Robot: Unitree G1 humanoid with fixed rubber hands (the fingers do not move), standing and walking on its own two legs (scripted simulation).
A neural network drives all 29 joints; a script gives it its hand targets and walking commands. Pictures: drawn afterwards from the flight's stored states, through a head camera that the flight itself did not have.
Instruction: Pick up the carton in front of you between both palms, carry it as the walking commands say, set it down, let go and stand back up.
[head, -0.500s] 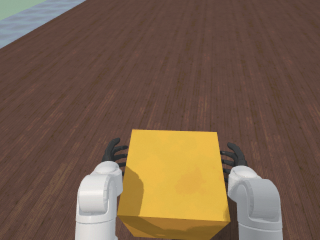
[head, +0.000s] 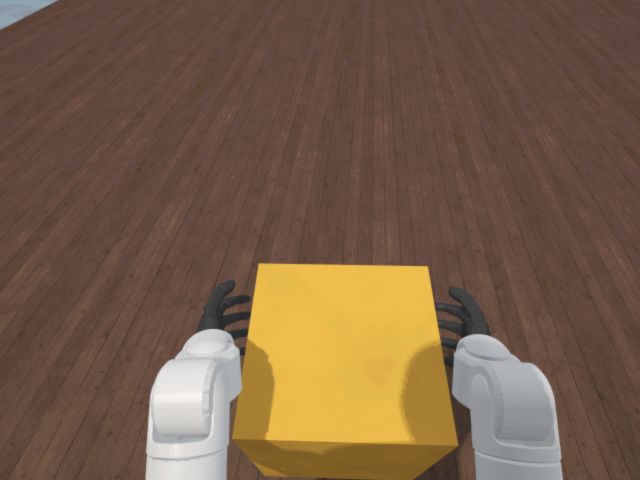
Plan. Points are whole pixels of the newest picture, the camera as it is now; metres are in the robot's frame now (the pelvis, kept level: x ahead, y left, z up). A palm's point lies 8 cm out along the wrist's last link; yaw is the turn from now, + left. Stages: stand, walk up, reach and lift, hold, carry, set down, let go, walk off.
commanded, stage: carry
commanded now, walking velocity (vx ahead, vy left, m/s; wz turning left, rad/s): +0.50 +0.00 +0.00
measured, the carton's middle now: (340, 379) +0.28 +0.00 -0.03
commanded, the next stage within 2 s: none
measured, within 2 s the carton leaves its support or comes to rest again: neither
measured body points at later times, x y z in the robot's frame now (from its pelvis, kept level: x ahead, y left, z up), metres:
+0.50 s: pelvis +0.32 -0.05 +0.00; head +0.34 -0.07 +0.45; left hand +0.59 +0.11 +0.08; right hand +0.60 -0.18 +0.07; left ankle +0.19 +0.07 -0.66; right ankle +0.40 -0.13 -0.74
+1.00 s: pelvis +0.48 -0.02 -0.01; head +0.45 -0.01 +0.44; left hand +0.75 +0.14 +0.09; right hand +0.76 -0.16 +0.09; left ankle +0.47 +0.09 -0.74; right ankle +0.40 -0.13 -0.74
